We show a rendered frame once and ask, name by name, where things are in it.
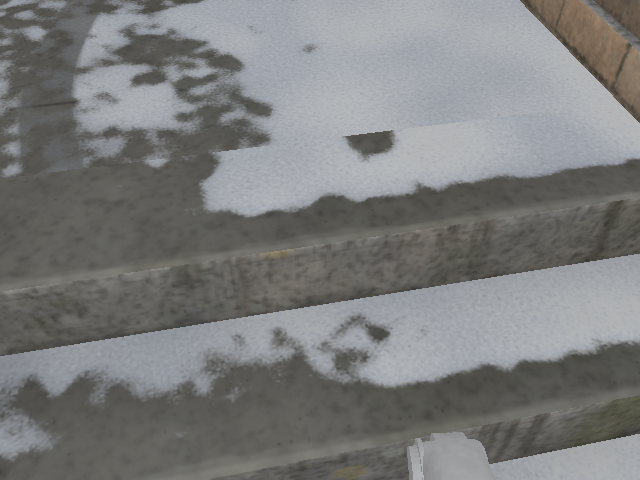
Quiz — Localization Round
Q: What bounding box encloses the right robot shin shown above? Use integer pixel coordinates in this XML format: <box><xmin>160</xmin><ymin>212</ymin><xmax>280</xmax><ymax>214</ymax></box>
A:
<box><xmin>471</xmin><ymin>439</ymin><xmax>489</xmax><ymax>463</ymax></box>

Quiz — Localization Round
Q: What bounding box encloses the robot right thigh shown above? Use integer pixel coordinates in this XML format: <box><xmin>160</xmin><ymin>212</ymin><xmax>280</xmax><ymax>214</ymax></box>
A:
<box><xmin>407</xmin><ymin>432</ymin><xmax>496</xmax><ymax>480</ymax></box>

